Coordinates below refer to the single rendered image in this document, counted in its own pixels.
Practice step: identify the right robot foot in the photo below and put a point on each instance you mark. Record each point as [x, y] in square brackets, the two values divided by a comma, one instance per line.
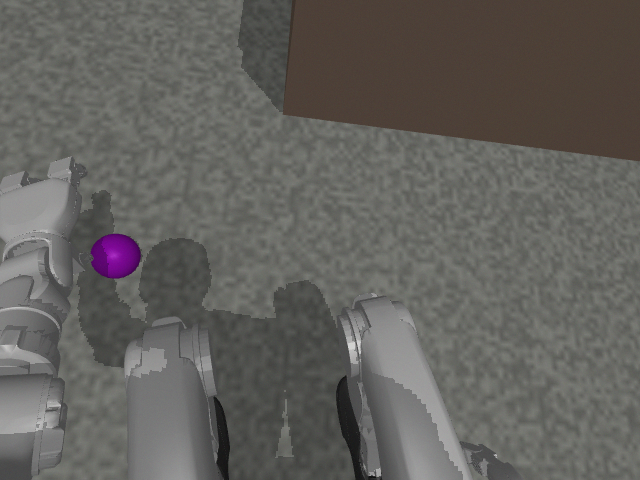
[350, 429]

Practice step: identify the left robot arm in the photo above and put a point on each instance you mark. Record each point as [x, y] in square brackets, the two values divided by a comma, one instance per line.
[36, 277]

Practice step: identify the left robot hand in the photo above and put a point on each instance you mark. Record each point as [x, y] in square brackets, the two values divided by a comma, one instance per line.
[30, 205]

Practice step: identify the right robot hand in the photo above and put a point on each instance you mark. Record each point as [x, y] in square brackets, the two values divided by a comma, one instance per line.
[485, 462]

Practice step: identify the ball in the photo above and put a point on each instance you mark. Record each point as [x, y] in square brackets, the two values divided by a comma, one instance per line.
[115, 256]

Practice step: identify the left robot foot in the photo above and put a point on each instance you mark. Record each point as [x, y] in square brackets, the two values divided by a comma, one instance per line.
[224, 445]

